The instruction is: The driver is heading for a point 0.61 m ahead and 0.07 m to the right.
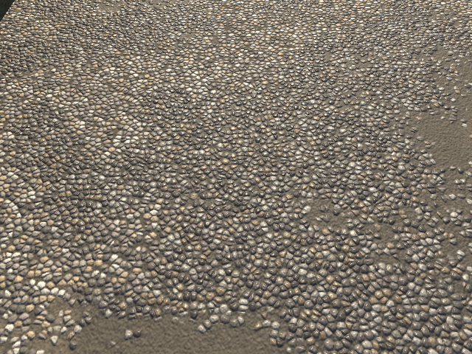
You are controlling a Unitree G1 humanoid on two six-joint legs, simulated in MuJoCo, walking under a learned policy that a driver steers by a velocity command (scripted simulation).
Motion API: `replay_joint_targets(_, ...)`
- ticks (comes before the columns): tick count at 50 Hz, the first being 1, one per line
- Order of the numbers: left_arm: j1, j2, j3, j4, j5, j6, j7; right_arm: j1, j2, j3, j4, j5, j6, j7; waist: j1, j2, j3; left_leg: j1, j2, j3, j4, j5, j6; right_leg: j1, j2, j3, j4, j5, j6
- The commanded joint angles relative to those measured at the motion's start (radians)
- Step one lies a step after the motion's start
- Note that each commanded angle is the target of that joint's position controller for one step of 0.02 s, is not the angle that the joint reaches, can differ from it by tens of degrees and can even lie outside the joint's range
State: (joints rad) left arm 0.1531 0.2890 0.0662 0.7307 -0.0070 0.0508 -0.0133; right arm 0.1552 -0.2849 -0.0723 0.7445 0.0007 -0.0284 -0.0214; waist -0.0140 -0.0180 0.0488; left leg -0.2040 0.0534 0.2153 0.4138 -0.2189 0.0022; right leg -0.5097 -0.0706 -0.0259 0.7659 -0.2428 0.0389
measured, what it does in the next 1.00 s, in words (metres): steps on the spot: right foot, then left foot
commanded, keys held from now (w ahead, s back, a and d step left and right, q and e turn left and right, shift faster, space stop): e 0.40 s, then no key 0.34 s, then q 0.26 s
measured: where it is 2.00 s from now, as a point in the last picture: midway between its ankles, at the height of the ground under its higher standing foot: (234, 344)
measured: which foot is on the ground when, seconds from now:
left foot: down 0.00-0.06, up 0.08-0.54, down 0.56-0.92, up 0.94-1.00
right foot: up 0.00-0.04, down 0.06-0.58, up 0.60-0.84, down 0.86-1.00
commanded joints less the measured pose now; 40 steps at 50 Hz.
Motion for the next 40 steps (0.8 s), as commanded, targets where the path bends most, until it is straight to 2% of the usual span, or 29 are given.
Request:
replay_joint_targets(1, 0.042, 0.089, 0.034, -0.079, 0.002, 0.005, -0.014, -0.074, -0.169, -0.045, -0.057, 0.027, 0.000, -0.003, 0.042, 0.127, -0.098, 0.037, 0.292, -0.132, -0.033, 0.297, 0.157, 0.132, 0.008, -0.025, -0.125, 0.010, -0.046)
replay_joint_targets(2, 0.061, 0.097, 0.041, -0.076, 0.004, 0.002, -0.013, -0.056, -0.156, -0.043, -0.045, 0.034, 0.003, -0.003, 0.047, 0.106, -0.105, 0.029, 0.261, -0.109, 0.036, 0.259, 0.118, 0.196, 0.037, -0.041, -0.208, 0.078, -0.069)
replay_joint_targets(3, 0.098, 0.145, 0.060, -0.072, 0.008, -0.002, -0.001, 0.017, -0.127, -0.038, -0.017, 0.021, 0.006, 0.001, 0.043, 0.012, -0.118, -0.009, 0.196, -0.062, 0.169, 0.171, 0.053, 0.291, 0.034, 0.012, -0.299, 0.302, -0.105)
replay_joint_targets(4, 0.130, 0.280, 0.093, -0.091, 0.010, -0.008, 0.022, 0.037, -0.083, -0.022, -0.044, -0.027, 0.006, 0.003, 0.016, -0.278, -0.137, -0.248, 0.057, 0.021, 0.484, -0.183, -0.050, 0.463, -0.188, 0.326, -0.332, 0.724, -0.219)
replay_joint_targets(5, 0.137, 0.283, 0.082, -0.116, 0.035, -0.025, 0.014, -0.031, -0.086, -0.016, -0.080, -0.029, 0.013, -0.004, 0.060, -0.295, -0.195, -0.430, -0.064, -0.137, 0.730, -0.504, -0.088, 0.497, -0.323, 0.565, -0.382, 0.737, -0.419)
replay_joint_targets(6, 0.139, 0.250, 0.072, -0.114, 0.035, -0.047, 0.001, -0.077, -0.121, -0.026, -0.080, -0.009, 0.020, -0.006, 0.085, -0.159, -0.221, -0.453, -0.049, -0.247, 0.828, -0.467, -0.071, 0.485, -0.292, 0.512, -0.402, 0.671, -0.415)
replay_joint_targets(7, 0.101, 0.227, 0.066, -0.116, 0.023, -0.061, 0.004, -0.088, -0.115, -0.027, -0.081, 0.005, 0.025, -0.012, 0.061, -0.113, -0.197, -0.472, -0.032, -0.273, 0.828, -0.384, -0.052, 0.466, -0.241, 0.438, -0.396, 0.585, -0.361)
replay_joint_targets(8, 0.054, 0.193, 0.058, -0.121, 0.003, -0.062, 0.010, -0.076, -0.116, -0.031, -0.065, -0.001, 0.029, -0.022, 0.038, -0.061, -0.179, -0.478, -0.014, -0.285, 0.787, -0.311, -0.048, 0.443, -0.200, 0.388, -0.395, 0.505, -0.308)
replay_joint_targets(9, 0.015, 0.168, 0.048, -0.131, -0.008, -0.057, 0.018, -0.077, -0.132, -0.037, -0.064, -0.008, 0.032, -0.029, 0.022, -0.072, -0.172, -0.455, -0.007, -0.292, 0.750, -0.259, -0.050, 0.410, -0.179, 0.367, -0.401, 0.463, -0.283)
replay_joint_targets(10, 0.004, 0.163, 0.044, -0.139, -0.005, -0.051, 0.025, -0.073, -0.128, -0.038, -0.064, -0.009, 0.032, -0.028, 0.011, -0.092, -0.179, -0.414, -0.020, -0.286, 0.747, -0.221, -0.054, 0.380, -0.157, 0.356, -0.407, 0.461, -0.275)
replay_joint_targets(12, 0.006, 0.167, 0.045, -0.150, 0.005, -0.046, 0.034, -0.053, -0.109, -0.035, -0.057, -0.001, 0.031, -0.025, 0.005, -0.096, -0.200, -0.387, -0.042, -0.288, 0.695, -0.176, -0.063, 0.384, -0.136, 0.346, -0.411, 0.458, -0.272)
replay_joint_targets(14, 0.021, 0.178, 0.050, -0.153, 0.001, -0.043, 0.043, -0.068, -0.091, -0.028, -0.059, 0.001, 0.030, -0.025, 0.017, -0.091, -0.198, -0.385, -0.053, -0.295, 0.598, -0.158, -0.075, 0.400, -0.129, 0.363, -0.412, 0.413, -0.270)
replay_joint_targets(17, 0.020, 0.189, 0.055, -0.162, 0.001, -0.033, 0.052, -0.083, -0.083, -0.024, -0.060, 0.002, 0.030, -0.022, 0.027, -0.107, -0.184, -0.341, -0.064, -0.308, 0.485, -0.140, -0.086, 0.368, -0.113, 0.401, -0.422, 0.261, -0.266)
replay_joint_targets(20, 0.010, 0.190, 0.056, -0.172, 0.004, -0.025, 0.049, -0.087, -0.087, -0.025, -0.060, 0.005, 0.026, -0.014, 0.035, -0.126, -0.159, -0.278, -0.078, -0.313, 0.395, -0.144, -0.083, 0.314, -0.096, 0.451, -0.433, 0.139, -0.261)
replay_joint_targets(24, 0.002, 0.170, 0.046, -0.175, 0.009, -0.016, 0.038, -0.053, -0.095, -0.025, -0.053, 0.010, 0.014, 0.003, 0.044, -0.146, -0.168, -0.190, -0.070, -0.294, 0.289, -0.159, -0.064, 0.317, -0.100, 0.489, -0.403, 0.168, -0.257)
replay_joint_targets(26, -0.010, 0.160, 0.039, -0.173, 0.004, -0.009, 0.036, -0.021, -0.086, -0.022, -0.046, 0.009, 0.007, 0.015, 0.026, -0.141, -0.164, -0.117, -0.072, -0.274, 0.159, -0.104, -0.042, 0.309, -0.083, 0.494, -0.375, 0.189, -0.239)
replay_joint_targets(27, -0.018, 0.153, 0.034, -0.172, -0.003, -0.005, 0.038, 0.008, -0.080, -0.021, -0.036, 0.006, 0.003, 0.020, 0.005, -0.133, -0.158, -0.048, -0.073, -0.255, 0.038, -0.015, -0.023, 0.282, -0.060, 0.478, -0.356, 0.174, -0.215)
replay_joint_targets(28, 0.007, 0.137, 0.029, -0.165, -0.004, -0.006, 0.039, 0.021, -0.098, -0.024, -0.034, -0.007, 0.001, 0.023, 0.007, -0.099, -0.152, 0.026, -0.029, -0.286, -0.028, 0.066, 0.004, 0.231, -0.025, 0.448, -0.325, 0.109, -0.172)
replay_joint_targets(29, 0.038, 0.099, 0.017, -0.164, 0.010, -0.012, 0.037, 0.028, -0.157, -0.031, -0.047, -0.029, 0.002, 0.020, 0.033, 0.056, -0.151, 0.089, 0.140, -0.446, -0.083, 0.154, 0.065, 0.140, 0.059, 0.348, -0.184, -0.054, -0.110)
replay_joint_targets(30, 0.024, 0.106, 0.023, -0.192, 0.004, -0.022, 0.037, -0.004, -0.198, -0.035, -0.040, -0.049, 0.004, 0.018, 0.067, 0.270, -0.087, -0.007, 0.274, -0.622, -0.124, 0.241, 0.210, 0.058, 0.183, 0.191, -0.094, -0.256, -0.059)
replay_joint_targets(31, 0.002, 0.167, 0.040, -0.178, 0.019, -0.029, 0.041, -0.052, -0.146, -0.023, -0.069, -0.051, -0.004, 0.016, 0.032, 0.236, -0.079, -0.060, 0.314, -0.657, -0.146, 0.246, 0.273, 0.080, 0.145, 0.194, 0.088, -0.335, -0.015)
replay_joint_targets(32, 0.003, 0.194, 0.056, -0.165, 0.009, -0.029, 0.040, -0.066, -0.140, -0.021, -0.072, -0.038, -0.007, 0.011, 0.031, 0.198, -0.073, -0.044, 0.280, -0.615, -0.133, 0.253, 0.263, 0.057, 0.149, 0.196, 0.200, -0.317, 0.001)
replay_joint_targets(33, 0.024, 0.174, 0.057, -0.140, 0.006, -0.022, 0.042, -0.077, -0.143, -0.021, -0.071, -0.022, -0.008, 0.006, 0.040, 0.160, -0.072, -0.022, 0.236, -0.556, -0.113, 0.256, 0.232, 0.041, 0.146, 0.199, 0.255, -0.291, 0.019)
replay_joint_targets(34, 0.033, 0.152, 0.052, -0.133, 0.009, -0.014, 0.044, -0.083, -0.129, -0.016, -0.067, -0.006, -0.010, 0.004, 0.038, 0.153, -0.065, 0.011, 0.219, -0.527, -0.091, 0.298, 0.216, 0.015, 0.136, 0.210, 0.282, -0.258, 0.035)
replay_joint_targets(36, 0.041, 0.086, 0.031, -0.121, 0.004, -0.009, 0.041, -0.067, -0.097, -0.003, -0.053, -0.002, -0.003, 0.005, 0.037, 0.148, -0.073, 0.042, 0.167, -0.447, -0.062, 0.397, 0.201, 0.045, 0.122, 0.178, 0.218, -0.235, 0.055)
replay_joint_targets(38, 0.005, 0.026, 0.005, -0.126, 0.008, -0.014, 0.036, -0.055, -0.079, 0.005, -0.042, -0.005, 0.009, 0.009, 0.017, 0.182, -0.102, 0.062, 0.121, -0.399, -0.033, 0.437, 0.180, 0.143, 0.075, 0.107, 0.010, -0.221, 0.064)
replay_joint_targets(39, -0.023, 0.013, 0.000, -0.131, 0.008, -0.018, 0.035, -0.026, -0.089, 0.003, -0.032, -0.004, 0.016, 0.012, -0.005, 0.204, -0.103, 0.071, 0.114, -0.409, -0.022, 0.450, 0.181, 0.182, 0.079, 0.082, -0.088, -0.219, 0.067)
replay_joint_targets(40, -0.021, 0.029, 0.007, -0.125, 0.002, -0.020, 0.036, -0.006, -0.113, -0.002, -0.025, 0.003, 0.023, 0.014, -0.008, 0.213, -0.102, 0.081, 0.110, -0.431, -0.010, 0.451, 0.183, 0.217, 0.093, 0.061, -0.187, -0.168, 0.066)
